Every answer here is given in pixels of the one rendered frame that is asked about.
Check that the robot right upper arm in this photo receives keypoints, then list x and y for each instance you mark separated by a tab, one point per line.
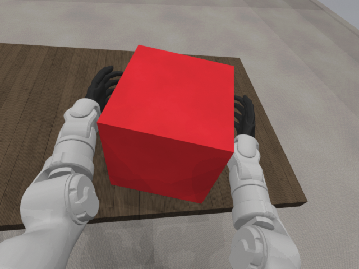
254	247

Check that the robot right hand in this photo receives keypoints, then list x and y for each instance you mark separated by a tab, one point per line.
246	125

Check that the carton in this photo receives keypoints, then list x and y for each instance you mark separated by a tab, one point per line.
168	127

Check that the robot left upper arm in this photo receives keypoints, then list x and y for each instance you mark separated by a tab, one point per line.
55	213

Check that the robot left forearm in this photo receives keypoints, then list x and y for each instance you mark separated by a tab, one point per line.
75	146

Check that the robot left hand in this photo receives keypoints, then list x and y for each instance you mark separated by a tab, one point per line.
98	90

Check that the table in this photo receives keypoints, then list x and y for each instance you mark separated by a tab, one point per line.
38	84

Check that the robot right forearm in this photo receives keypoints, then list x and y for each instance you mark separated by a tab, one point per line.
251	202

